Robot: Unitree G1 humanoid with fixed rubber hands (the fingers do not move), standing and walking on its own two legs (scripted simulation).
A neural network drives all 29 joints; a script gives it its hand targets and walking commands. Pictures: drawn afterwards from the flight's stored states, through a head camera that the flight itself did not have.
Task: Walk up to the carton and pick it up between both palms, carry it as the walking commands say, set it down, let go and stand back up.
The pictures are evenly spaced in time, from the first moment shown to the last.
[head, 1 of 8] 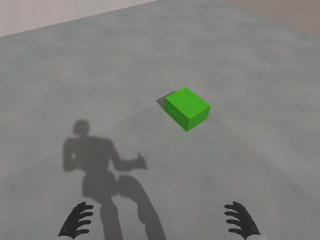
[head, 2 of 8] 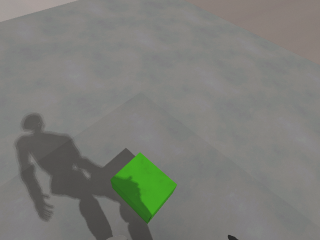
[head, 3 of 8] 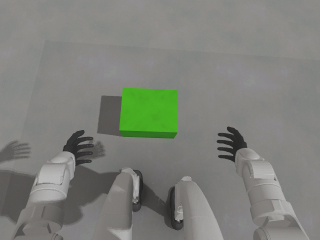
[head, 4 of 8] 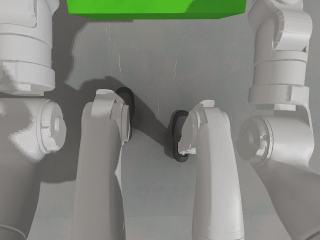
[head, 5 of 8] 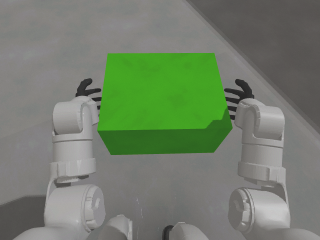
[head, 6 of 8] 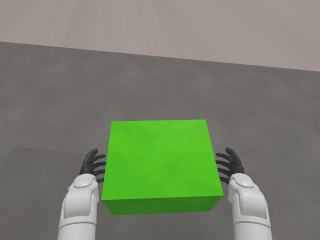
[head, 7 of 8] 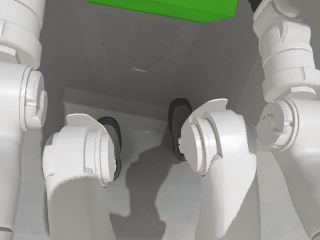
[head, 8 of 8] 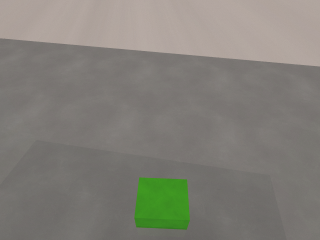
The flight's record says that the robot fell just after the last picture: no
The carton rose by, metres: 0.72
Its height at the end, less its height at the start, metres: +0.00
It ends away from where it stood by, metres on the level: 2.07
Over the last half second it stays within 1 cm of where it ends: yes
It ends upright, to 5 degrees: yes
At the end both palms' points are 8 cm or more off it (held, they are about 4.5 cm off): yes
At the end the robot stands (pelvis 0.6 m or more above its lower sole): yes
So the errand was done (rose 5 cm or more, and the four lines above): yes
